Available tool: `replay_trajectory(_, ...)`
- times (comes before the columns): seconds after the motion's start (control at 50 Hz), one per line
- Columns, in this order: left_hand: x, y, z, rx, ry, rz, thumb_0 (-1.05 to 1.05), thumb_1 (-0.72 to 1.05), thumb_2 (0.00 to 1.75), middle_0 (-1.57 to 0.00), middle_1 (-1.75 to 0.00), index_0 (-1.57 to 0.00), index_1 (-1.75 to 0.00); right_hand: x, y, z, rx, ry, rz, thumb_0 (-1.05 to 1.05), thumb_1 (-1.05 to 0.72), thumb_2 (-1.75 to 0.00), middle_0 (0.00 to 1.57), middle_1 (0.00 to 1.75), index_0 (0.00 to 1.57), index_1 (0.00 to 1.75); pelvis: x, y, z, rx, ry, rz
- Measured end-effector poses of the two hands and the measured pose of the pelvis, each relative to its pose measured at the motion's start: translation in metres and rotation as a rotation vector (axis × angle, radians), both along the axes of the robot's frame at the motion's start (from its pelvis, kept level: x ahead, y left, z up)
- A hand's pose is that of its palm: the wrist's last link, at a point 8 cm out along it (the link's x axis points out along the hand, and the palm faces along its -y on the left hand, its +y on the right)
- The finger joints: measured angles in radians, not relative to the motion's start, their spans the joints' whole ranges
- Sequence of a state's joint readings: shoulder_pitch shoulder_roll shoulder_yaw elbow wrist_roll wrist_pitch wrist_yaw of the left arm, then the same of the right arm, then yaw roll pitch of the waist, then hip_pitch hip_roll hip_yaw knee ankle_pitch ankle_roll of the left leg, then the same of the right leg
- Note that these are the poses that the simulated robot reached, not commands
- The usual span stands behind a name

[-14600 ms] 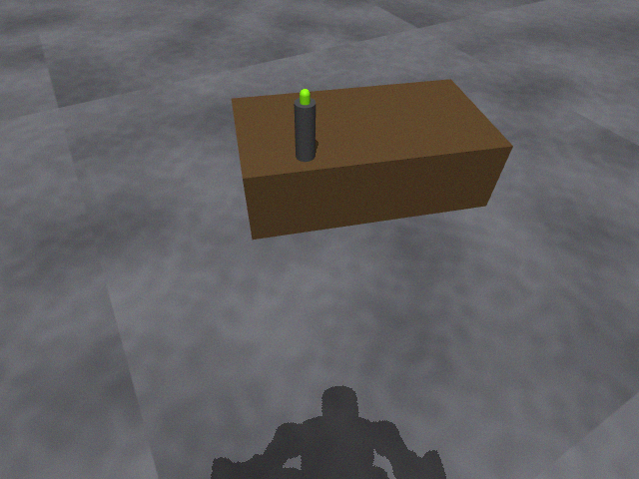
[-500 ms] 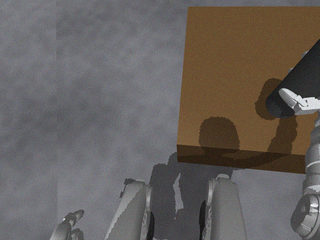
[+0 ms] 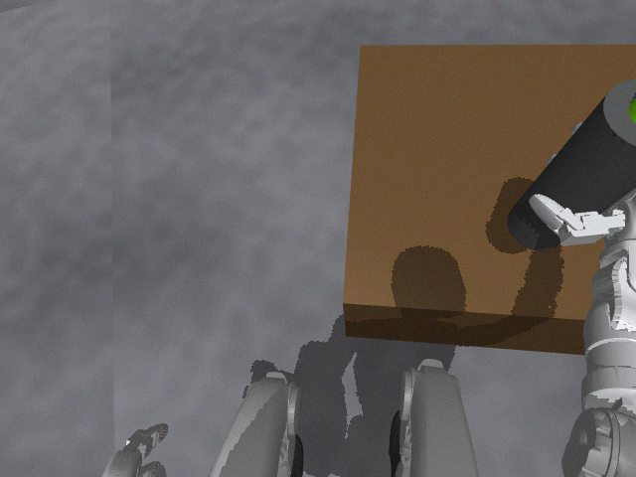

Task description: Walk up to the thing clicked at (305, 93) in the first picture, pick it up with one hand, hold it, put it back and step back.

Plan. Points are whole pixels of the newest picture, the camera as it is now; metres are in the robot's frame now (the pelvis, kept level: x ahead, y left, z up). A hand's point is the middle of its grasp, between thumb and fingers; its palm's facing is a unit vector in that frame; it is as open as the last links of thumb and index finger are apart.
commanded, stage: lift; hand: right
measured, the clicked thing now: (592, 171) +0.45 -0.28 +0.05
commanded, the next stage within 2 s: hold in 1.42 s
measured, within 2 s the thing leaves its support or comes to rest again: neither
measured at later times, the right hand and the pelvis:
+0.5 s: hand (635, 168) +0.40 -0.25 +0.14, palm faces +0.28 +0.96 +0.00, open 10.3 cm; pelvis +0.02 +0.00 +0.10, yaw -3 degrees
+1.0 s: hand out of the picture +0.38 -0.22 +0.20, palm faces +0.28 +0.96 +0.00, open 10.3 cm; pelvis +0.03 +0.00 +0.15, yaw -4 degrees
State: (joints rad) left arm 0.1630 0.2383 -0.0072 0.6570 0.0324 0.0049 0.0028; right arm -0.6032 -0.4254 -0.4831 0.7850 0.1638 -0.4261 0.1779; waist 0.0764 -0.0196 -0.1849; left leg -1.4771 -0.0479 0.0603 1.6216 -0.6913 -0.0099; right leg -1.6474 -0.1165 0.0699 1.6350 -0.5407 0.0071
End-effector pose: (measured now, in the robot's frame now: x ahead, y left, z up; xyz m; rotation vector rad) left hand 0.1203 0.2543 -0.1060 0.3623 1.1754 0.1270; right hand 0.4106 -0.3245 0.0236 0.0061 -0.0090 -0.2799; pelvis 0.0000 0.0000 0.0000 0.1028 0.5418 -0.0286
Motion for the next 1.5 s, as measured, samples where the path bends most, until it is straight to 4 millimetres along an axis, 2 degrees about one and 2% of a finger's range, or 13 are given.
replay_trajectory(0.2,0.012,-0.009,0.036,-0.021,-0.054,0.006,0.01,0.93,0.87,-0.21,-0.32,-0.22,-0.31,-0.022,0.006,0.04,-0.006,-0.001,-0.01,-0.01,0.36,-1.03,0.71,0.91,0.72,0.91,0.006,-0.003,0.035,-0.007,-0.053,-0.019)
replay_trajectory(0.44,0.032,-0.016,0.092,-0.038,-0.141,-0.01,0.01,0.91,0.88,-0.21,-0.31,-0.21,-0.31,-0.047,0.023,0.103,-0.004,-0.01,-0.01,-0.01,0.36,-1.03,0.71,0.91,0.72,0.91,0.015,-0.005,0.085,-0.026,-0.156,-0.044)
replay_trajectory(0.64,0.037,-0.016,0.126,-0.049,-0.187,-0.016,0.01,0.9,0.89,-0.21,-0.31,-0.2,-0.31,-0.059,0.04,0.136,-0.005,-0.009,-0.01,-0.01,0.36,-1.03,0.71,0.91,0.71,0.91,0.02,-0.004,0.116,-0.044,-0.23,-0.051)
replay_trajectory(0.98,0.039,-0.023,0.151,-0.079,-0.191,0.001,0.01,0.91,0.89,-0.2,-0.31,-0.2,-0.3,-0.066,0.058,0.171,-0.011,-0.023,0.0,-0.01,0.36,-1.03,0.71,0.91,0.72,0.91,0.032,-0.005,0.146,-0.065,-0.306,-0.049)
replay_trajectory(1.5,0.057,-0.02,0.17,-0.094,-0.21,0.0,0.01,0.92,0.89,-0.2,-0.31,-0.2,-0.31,-0.068,0.077,0.195,-0.005,-0.03,0.011,-0.01,0.36,-1.03,0.7,0.92,0.71,0.92,0.045,-0.001,0.165,-0.086,-0.36,-0.047)
